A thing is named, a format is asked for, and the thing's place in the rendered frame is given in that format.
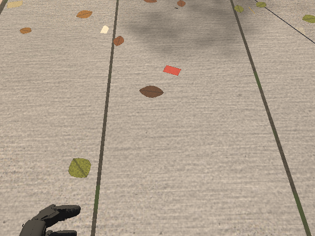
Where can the robot left hand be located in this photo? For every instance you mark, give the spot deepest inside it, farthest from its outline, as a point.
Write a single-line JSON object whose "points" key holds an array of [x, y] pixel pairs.
{"points": [[48, 217]]}

